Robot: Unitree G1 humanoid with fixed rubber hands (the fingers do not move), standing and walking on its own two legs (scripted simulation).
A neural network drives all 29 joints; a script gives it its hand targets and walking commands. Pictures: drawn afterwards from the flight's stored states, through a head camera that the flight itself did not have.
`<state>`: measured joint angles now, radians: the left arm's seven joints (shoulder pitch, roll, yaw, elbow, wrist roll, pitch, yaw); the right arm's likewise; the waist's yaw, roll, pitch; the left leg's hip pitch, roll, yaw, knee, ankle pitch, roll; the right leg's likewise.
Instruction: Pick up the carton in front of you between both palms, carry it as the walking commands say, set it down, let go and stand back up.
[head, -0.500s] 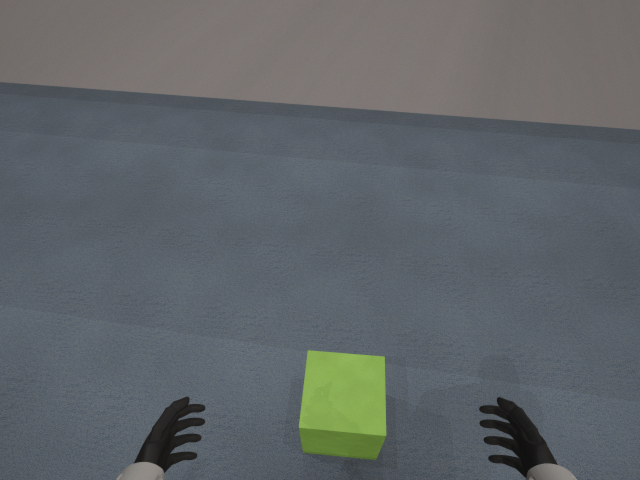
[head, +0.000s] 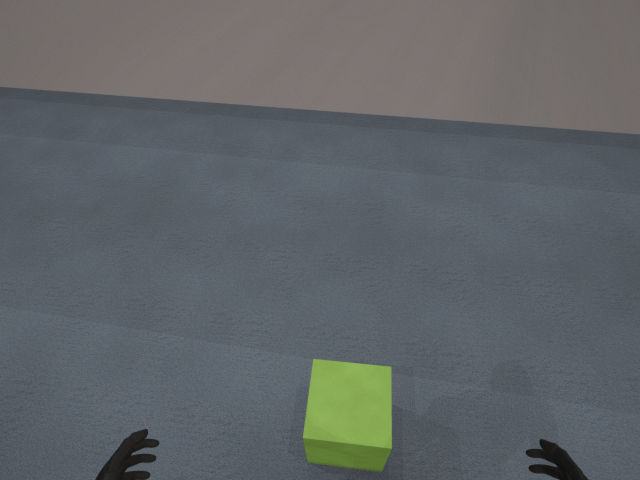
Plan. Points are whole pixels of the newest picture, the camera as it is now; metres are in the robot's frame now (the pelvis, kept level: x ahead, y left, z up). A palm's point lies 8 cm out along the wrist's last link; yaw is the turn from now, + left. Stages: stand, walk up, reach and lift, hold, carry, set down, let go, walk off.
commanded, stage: stand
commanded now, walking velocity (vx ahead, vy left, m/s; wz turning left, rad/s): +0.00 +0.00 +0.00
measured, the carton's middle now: (348, 416) +0.40 -0.03 -0.65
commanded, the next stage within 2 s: none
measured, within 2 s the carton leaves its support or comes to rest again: neither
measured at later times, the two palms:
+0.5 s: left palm out of the picture +0.09 +0.30 -0.09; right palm out of the picture +0.10 -0.30 -0.09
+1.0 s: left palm out of the picture +0.07 +0.31 -0.09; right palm out of the picture +0.07 -0.31 -0.10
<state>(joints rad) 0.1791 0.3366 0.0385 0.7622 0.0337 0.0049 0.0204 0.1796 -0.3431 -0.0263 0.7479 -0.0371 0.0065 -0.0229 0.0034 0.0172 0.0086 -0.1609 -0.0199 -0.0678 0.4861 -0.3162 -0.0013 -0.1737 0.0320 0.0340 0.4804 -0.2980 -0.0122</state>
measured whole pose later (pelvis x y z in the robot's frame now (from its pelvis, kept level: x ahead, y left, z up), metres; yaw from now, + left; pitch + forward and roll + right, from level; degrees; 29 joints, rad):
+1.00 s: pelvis -0.02 +0.00 +0.01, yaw +0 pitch -3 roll +0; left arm 0.13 0.38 0.01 1.00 0.02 -0.01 0.01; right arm 0.14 -0.39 0.01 1.00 -0.02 -0.01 -0.02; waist 0.01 0.01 0.03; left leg -0.09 -0.02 -0.07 0.36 -0.22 0.00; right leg -0.11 0.03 0.04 0.36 -0.20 -0.01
